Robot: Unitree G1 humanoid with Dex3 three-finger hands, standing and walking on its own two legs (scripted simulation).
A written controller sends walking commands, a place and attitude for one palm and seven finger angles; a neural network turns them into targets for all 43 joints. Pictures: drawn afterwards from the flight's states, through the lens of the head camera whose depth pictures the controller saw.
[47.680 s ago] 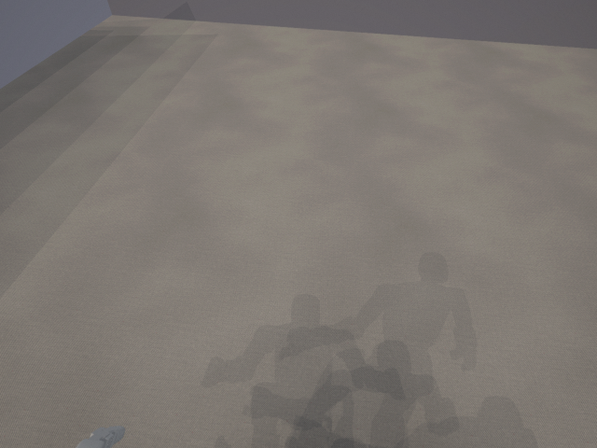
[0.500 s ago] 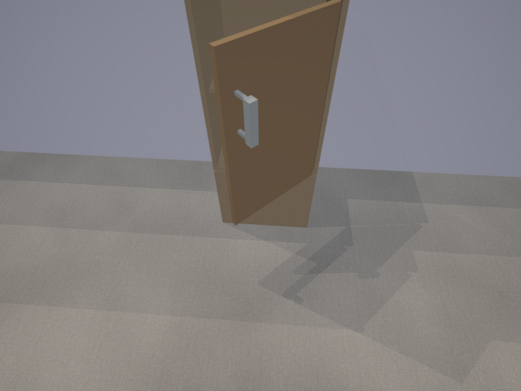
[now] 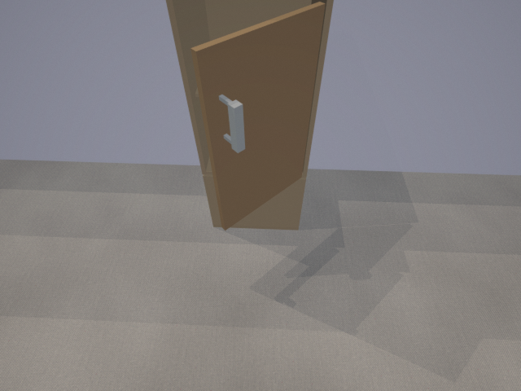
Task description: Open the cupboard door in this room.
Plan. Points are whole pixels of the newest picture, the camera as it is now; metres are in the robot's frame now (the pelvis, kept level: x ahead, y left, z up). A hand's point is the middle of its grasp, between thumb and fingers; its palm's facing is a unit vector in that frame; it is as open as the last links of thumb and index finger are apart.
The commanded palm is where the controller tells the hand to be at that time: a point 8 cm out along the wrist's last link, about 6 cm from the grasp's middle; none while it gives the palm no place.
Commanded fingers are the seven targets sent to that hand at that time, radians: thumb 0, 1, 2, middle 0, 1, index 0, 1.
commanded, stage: walk to a spot facing it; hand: left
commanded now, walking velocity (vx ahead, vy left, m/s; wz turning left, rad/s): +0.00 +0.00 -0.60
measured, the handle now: (231, 123) +0.65 +0.11 +0.03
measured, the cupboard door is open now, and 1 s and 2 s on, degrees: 44 44 44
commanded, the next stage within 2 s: none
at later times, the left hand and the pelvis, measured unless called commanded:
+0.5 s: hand out of the picture +0.10 +0.18 -0.18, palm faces -0.21 -0.94 -0.28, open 7.4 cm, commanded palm none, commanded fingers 0.00 0.90 0.90 -0.20 -0.30 -0.20 -0.30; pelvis -0.02 -0.02 -0.02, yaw -15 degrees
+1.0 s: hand out of the picture +0.15 +0.14 -0.18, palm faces -0.45 -0.87 -0.20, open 7.4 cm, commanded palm none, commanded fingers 0.00 0.90 0.90 -0.20 -0.30 -0.20 -0.30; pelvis -0.03 +0.00 -0.01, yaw -31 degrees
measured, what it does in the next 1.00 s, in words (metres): steps on the spot, turning right: right foot, then left foot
